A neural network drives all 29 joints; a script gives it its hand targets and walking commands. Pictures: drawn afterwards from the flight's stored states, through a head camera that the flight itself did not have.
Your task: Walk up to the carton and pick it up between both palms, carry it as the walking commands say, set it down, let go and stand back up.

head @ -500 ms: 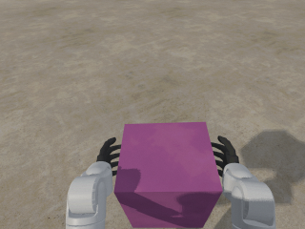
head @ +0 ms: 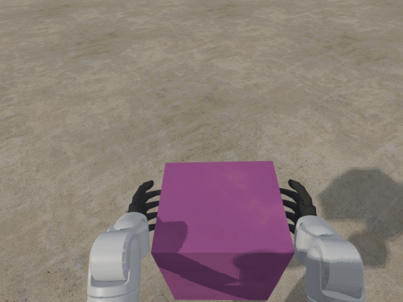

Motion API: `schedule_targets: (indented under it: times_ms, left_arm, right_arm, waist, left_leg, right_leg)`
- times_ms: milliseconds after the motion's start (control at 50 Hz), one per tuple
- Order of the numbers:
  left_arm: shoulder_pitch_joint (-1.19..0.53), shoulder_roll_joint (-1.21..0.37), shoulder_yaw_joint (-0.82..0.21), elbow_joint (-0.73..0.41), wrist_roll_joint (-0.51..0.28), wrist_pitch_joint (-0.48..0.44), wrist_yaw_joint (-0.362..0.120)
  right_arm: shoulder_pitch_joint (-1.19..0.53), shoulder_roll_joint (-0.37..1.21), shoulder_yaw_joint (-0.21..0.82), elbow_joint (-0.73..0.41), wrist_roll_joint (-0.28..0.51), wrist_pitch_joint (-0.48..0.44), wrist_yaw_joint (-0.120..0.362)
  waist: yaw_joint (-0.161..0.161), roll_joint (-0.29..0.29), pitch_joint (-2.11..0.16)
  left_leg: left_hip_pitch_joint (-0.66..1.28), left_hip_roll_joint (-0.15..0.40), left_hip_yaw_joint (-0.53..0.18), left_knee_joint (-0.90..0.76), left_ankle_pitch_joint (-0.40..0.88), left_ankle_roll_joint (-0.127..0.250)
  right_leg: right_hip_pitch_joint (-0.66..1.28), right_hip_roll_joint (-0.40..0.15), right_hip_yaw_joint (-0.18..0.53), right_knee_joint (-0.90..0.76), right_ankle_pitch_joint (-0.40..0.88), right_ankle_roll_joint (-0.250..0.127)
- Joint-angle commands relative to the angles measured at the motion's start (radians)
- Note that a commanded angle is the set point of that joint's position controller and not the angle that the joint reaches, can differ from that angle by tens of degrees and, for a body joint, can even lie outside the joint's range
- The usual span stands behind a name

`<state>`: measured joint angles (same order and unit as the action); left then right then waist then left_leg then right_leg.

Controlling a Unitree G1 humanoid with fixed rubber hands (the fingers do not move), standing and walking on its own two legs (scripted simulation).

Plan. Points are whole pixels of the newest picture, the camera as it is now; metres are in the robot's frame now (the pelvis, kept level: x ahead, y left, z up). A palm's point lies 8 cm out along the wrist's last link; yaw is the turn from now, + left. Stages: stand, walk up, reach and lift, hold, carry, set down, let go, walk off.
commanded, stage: carry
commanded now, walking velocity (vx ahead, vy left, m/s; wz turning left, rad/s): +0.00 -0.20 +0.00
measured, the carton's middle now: (219, 236) +0.27 -0.01 +0.02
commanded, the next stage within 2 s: none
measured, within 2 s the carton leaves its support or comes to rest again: neither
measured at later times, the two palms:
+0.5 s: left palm (197, 240) +0.22 +0.03 +0.09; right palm (375, 242) +0.22 -0.26 +0.09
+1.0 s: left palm (257, 258) +0.20 -0.07 +0.09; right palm out of the picture +0.20 -0.35 +0.09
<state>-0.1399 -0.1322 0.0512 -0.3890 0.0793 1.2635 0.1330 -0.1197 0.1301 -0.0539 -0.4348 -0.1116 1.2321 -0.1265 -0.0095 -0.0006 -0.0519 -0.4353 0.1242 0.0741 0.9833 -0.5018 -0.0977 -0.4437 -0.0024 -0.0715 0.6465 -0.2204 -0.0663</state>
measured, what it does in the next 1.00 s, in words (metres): steps to the right: left foot, then right foot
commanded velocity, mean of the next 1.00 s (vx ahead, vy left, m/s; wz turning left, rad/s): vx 0.00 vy -0.20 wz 0.00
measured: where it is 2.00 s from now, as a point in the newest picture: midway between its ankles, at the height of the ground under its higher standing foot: outside the picture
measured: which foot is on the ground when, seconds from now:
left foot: up 0.00-0.14, down 0.16-0.40, up 0.42-0.66, down 0.68-0.90, up 0.92-1.00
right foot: down 0.00-0.18, up 0.20-0.38, down 0.40-0.70, up 0.72-0.88, down 0.90-1.00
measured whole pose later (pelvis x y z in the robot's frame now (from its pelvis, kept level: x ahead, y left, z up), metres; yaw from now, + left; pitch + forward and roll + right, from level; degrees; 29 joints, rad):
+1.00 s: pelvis -0.07 -0.21 +0.00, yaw +1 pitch +2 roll +1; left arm -0.16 -0.13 0.05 -0.39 0.08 1.24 0.13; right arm -0.12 0.13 -0.06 -0.45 -0.11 1.21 -0.13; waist 0.01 -0.01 -0.03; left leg -0.42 0.14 0.08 0.91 -0.54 -0.09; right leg -0.41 -0.01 -0.08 0.67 -0.31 -0.05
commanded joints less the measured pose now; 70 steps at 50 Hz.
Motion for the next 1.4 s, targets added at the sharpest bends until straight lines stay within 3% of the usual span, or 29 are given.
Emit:
schedule_targets:
  times_ms: [0, 100, 140, 160, 180, 200, 240, 280, 360, 380, 400, 420, 560, 660, 680, 700, 740, 840, 880, 920, 1000, 1140, 1180, 1200, 1220, 1260, 1340, 1360, 1380]
  left_arm:
    - [-0.504, -0.89, -0.576, -0.219, -0.33, -0.062, -0.099]
    - [-0.48, -0.877, -0.597, -0.274, -0.329, -0.075, -0.074]
    - [-0.396, -0.897, -0.6, -0.268, -0.322, -0.076, -0.08]
    - [-0.395, -0.879, -0.613, -0.288, -0.33, -0.074, -0.083]
    - [-0.508, -0.869, -0.647, -0.306, -0.337, -0.078, -0.078]
    - [-0.624, -0.889, -0.665, -0.322, -0.353, -0.082, -0.082]
    - [-0.601, -0.902, -0.676, -0.322, -0.359, -0.081, -0.086]
    - [-0.603, -0.898, -0.694, -0.307, -0.389, -0.073, -0.09]
    - [-0.478, -0.856, -0.637, -0.237, -0.357, -0.046, -0.091]
    - [-0.439, -0.833, -0.625, -0.253, -0.361, -0.046, -0.095]
    - [-0.542, -0.842, -0.62, -0.278, -0.374, -0.067, -0.092]
    - [-0.501, -0.85, -0.606, -0.298, -0.362, -0.077, -0.098]
    - [-0.461, -0.884, -0.586, -0.234, -0.319, -0.071, -0.095]
    - [-0.421, -0.887, -0.602, -0.268, -0.316, -0.081, -0.074]
    - [-0.407, -0.876, -0.616, -0.273, -0.323, -0.078, -0.071]
    - [-0.565, -0.874, -0.652, -0.307, -0.346, -0.073, -0.078]
    - [-0.594, -0.911, -0.679, -0.315, -0.352, -0.083, -0.081]
    - [-0.623, -0.864, -0.676, -0.319, -0.396, -0.083, -0.086]
    - [-0.502, -0.881, -0.642, -0.261, -0.376, -0.081, -0.098]
    - [-0.486, -0.849, -0.622, -0.269, -0.362, -0.076, -0.091]
    - [-0.489, -0.894, -0.607, -0.282, -0.359, -0.086, -0.1]
    - [-0.452, -0.92, -0.617, -0.303, -0.334, -0.092, -0.083]
    - [-0.469, -0.904, -0.638, -0.313, -0.342, -0.09, -0.08]
    - [-0.513, -0.875, -0.655, -0.327, -0.345, -0.085, -0.079]
    - [-0.599, -0.874, -0.663, -0.314, -0.347, -0.086, -0.073]
    - [-0.558, -0.883, -0.665, -0.301, -0.344, -0.087, -0.078]
    - [-0.544, -0.87, -0.655, -0.295, -0.365, -0.093, -0.09]
    - [-0.545, -0.878, -0.651, -0.294, -0.364, -0.09, -0.087]
    - [-0.573, -0.843, -0.63, -0.284, -0.362, -0.091, -0.083]
  right_arm:
    - [-0.515, 0.942, 0.643, -0.107, 0.405, -0.011, 0.097]
    - [-0.435, 0.905, 0.604, -0.121, 0.412, -0.028, 0.102]
    - [-0.365, 0.915, 0.604, -0.133, 0.404, -0.031, 0.116]
    - [-0.328, 0.912, 0.592, -0.143, 0.393, -0.037, 0.112]
    - [-0.434, 0.881, 0.558, -0.14, 0.382, -0.046, 0.114]
    - [-0.504, 0.886, 0.564, -0.135, 0.399, -0.052, 0.116]
    - [-0.431, 0.927, 0.567, -0.098, 0.376, -0.043, 0.112]
    - [-0.421, 0.912, 0.544, -0.105, 0.358, -0.056, 0.099]
    - [-0.444, 0.866, 0.556, -0.126, 0.349, -0.028, 0.079]
    - [-0.379, 0.873, 0.559, -0.095, 0.347, -0.02, 0.076]
    - [-0.468, 0.891, 0.583, -0.145, 0.369, -0.037, 0.076]
    - [-0.483, 0.913, 0.619, -0.206, 0.382, -0.044, 0.082]
    - [-0.535, 0.922, 0.645, -0.166, 0.423, -0.03, 0.099]
    - [-0.444, 0.931, 0.618, -0.166, 0.427, -0.034, 0.116]
    - [-0.394, 0.893, 0.595, -0.157, 0.409, -0.035, 0.117]
    - [-0.463, 0.895, 0.567, -0.117, 0.409, -0.043, 0.119]
    - [-0.451, 0.911, 0.568, -0.128, 0.395, -0.052, 0.119]
    - [-0.482, 0.876, 0.561, -0.116, 0.363, -0.059, 0.097]
    - [-0.502, 0.894, 0.6, -0.16, 0.377, -0.054, 0.088]
    - [-0.447, 0.892, 0.605, -0.143, 0.372, -0.041, 0.088]
    - [-0.465, 0.956, 0.662, -0.151, 0.412, -0.04, 0.094]
    - [-0.486, 0.948, 0.655, -0.207, 0.451, -0.045, 0.117]
    - [-0.444, 0.933, 0.611, -0.184, 0.424, -0.047, 0.124]
    - [-0.432, 0.91, 0.59, -0.134, 0.406, -0.049, 0.124]
    - [-0.457, 0.883, 0.559, -0.101, 0.404, -0.058, 0.12]
    - [-0.444, 0.907, 0.59, -0.127, 0.406, -0.053, 0.123]
    - [-0.495, 0.881, 0.592, -0.141, 0.389, -0.063, 0.105]
    - [-0.475, 0.897, 0.595, -0.129, 0.39, -0.059, 0.101]
    - [-0.504, 0.882, 0.603, -0.132, 0.385, -0.054, 0.094]
  waist:
    - [0.024, -0.145, -0.21]
    - [0.022, -0.056, -0.326]
    - [0.004, -0.099, -0.34]
    - [-0.011, 0.053, -0.314]
    - [-0.015, 0.377, -0.256]
    - [-0.009, 0.344, -0.163]
    - [0.006, 0.158, -0.192]
    - [0.003, 0.215, -0.221]
    - [0.026, 0.224, -0.237]
    - [0.027, 0.145, -0.278]
    - [0.01, -0.264, -0.319]
    - [0.013, -0.366, -0.282]
    - [0.031, -0.118, -0.267]
    - [0.005, -0.093, -0.333]
    - [-0.007, 0.044, -0.316]
    - [-0.02, 0.423, -0.214]
    - [-0.009, 0.263, -0.239]
    - [0.01, 0.261, -0.256]
    - [0.028, 0.118, -0.311]
    - [0.013, -0.34, -0.281]
    - [0.021, -0.188, -0.293]
    - [0.014, -0.105, -0.361]
    - [-0.003, 0.044, -0.346]
    - [-0.016, 0.298, -0.306]
    - [-0.02, 0.409, -0.25]
    - [-0.004, 0.193, -0.248]
    - [0.023, 0.228, -0.337]
    - [0.018, 0.078, -0.373]
    - [0.029, -0.227, -0.354]
  left_leg:
    - [-0.125, -0.049, 0.03, 0.076, -0.055, 0.047]
    - [0.125, -0.086, 0.081, -0.313, -0.025, 0.09]
    - [0.383, -0.093, 0.134, -0.636, 0.16, 0.104]
    - [0.464, 0.118, -0.132, -0.705, 0.092, 0.157]
    - [0.365, 0.385, -0.474, -0.722, 0.221, 0.25]
    - [0.257, 0.462, -0.5, -0.713, 0.403, 0.308]
    - [0.238, 0.39, -0.369, -0.631, 0.532, 0.264]
    - [0.366, 0.255, -0.175, -0.521, 0.855, 0.189]
    - [0.188, 0.203, -0.095, -0.439, 0.65, 0.112]
    - [0.132, 0.142, -0.042, -0.315, 0.524, 0.074]
    - [-0.049, 0.004, 0.047, -0.132, 0.14, 0.024]
    - [-0.14, -0.089, 0.091, -0.006, -0.167, 0.014]
    - [-0.065, -0.072, 0.053, -0.051, -0.045, 0.052]
    - [0.256, -0.032, 0.069, -0.503, 0.229, 0.063]
    - [0.359, 0.138, -0.145, -0.615, 0.239, 0.109]
    - [0.325, 0.372, -0.437, -0.704, 0.393, 0.216]
    - [0.298, 0.404, -0.434, -0.625, 0.661, 0.286]
    - [0.271, 0.244, -0.152, -0.46, 0.801, 0.143]
    - [0.188, 0.156, -0.068, -0.322, 0.56, 0.085]
    - [-0.131, -0.078, 0.073, -0.013, -0.167, 0.014]
    - [-0.186, -0.059, 0.039, 0.108, -0.119, 0.041]
    - [0.108, -0.068, 0.062, -0.404, 0.1, 0.058]
    - [0.36, 0.092, -0.071, -0.567, 0.328, 0.087]
    - [0.392, 0.34, -0.372, -0.633, 0.575, 0.176]
    - [0.383, 0.447, -0.467, -0.621, 0.74, 0.283]
    - [0.4, 0.37, -0.331, -0.541, 0.872, 0.258]
    - [0.215, 0.127, -0.102, -0.495, 0.241, 0.124]
    - [0.145, 0.074, -0.079, -0.397, 0.169, 0.123]
    - [-0.084, -0.078, 0.071, -0.14, -0.022, 0.056]
  right_leg:
    - [0.214, -0.226, 0.28, -0.331, -0.053, -0.096]
    - [0.192, -0.22, 0.23, -0.354, 0.0, -0.075]
    - [0.075, -0.138, 0.14, -0.394, -0.035, 0.087]
    - [-0.052, -0.07, 0.039, -0.246, -0.025, 0.158]
    - [-0.174, -0.001, 0.02, 0.071, -0.186, 0.145]
    - [-0.234, -0.015, 0.111, 0.312, -0.27, 0.124]
    - [-0.195, -0.061, 0.174, 0.446, -0.236, 0.12]
    - [-0.19, -0.044, 0.094, 0.271, -0.216, 0.114]
    - [0.116, -0.008, -0.045, -0.157, -0.103, 0.106]
    - [0.229, -0.054, 0.022, -0.242, -0.018, 0.098]
    - [0.348, -0.261, 0.296, -0.288, 0.44, 0.041]
    - [0.362, -0.288, 0.336, -0.249, 0.61, -0.035]
    - [0.259, -0.243, 0.291, -0.279, 0.124, -0.112]
    - [0.138, -0.167, 0.159, -0.178, 0.236, -0.049]
    - [-0.007, -0.119, 0.102, -0.063, 0.137, 0.023]
    - [-0.191, 0.025, 0.012, 0.132, -0.216, 0.078]
    - [-0.193, -0.007, 0.135, 0.453, -0.301, 0.1]
    - [-0.007, -0.035, 0.026, 0.012, -0.218, 0.09]
    - [0.226, -0.041, 0.017, -0.25, -0.054, 0.099]
    - [0.35, -0.3, 0.378, -0.275, 0.597, -0.025]
    - [0.44, -0.229, 0.236, -0.188, 0.561, -0.074]
    - [0.319, -0.218, 0.232, -0.182, 0.394, -0.099]
    - [0.047, -0.15, 0.132, -0.07, 0.253, 0.0]
    - [-0.092, -0.01, 0.018, 0.084, -0.029, 0.069]
    - [-0.207, 0.013, 0.08, 0.333, -0.351, 0.089]
    - [-0.217, -0.036, 0.15, 0.427, -0.316, 0.109]
    - [0.233, 0.011, -0.028, -0.196, -0.106, 0.084]
    - [0.396, -0.02, 0.004, -0.258, -0.145, 0.078]
    - [0.509, -0.265, 0.399, -0.41, -0.148, 0.016]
